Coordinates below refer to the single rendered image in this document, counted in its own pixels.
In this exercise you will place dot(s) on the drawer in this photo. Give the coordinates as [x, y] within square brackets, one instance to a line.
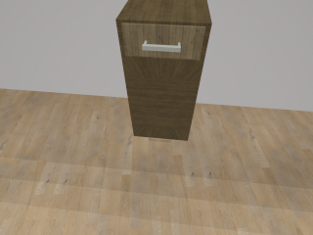
[190, 38]

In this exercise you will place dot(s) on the handle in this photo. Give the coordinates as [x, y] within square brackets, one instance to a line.
[161, 48]

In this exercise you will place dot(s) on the cabinet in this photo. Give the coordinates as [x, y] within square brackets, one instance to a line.
[162, 92]

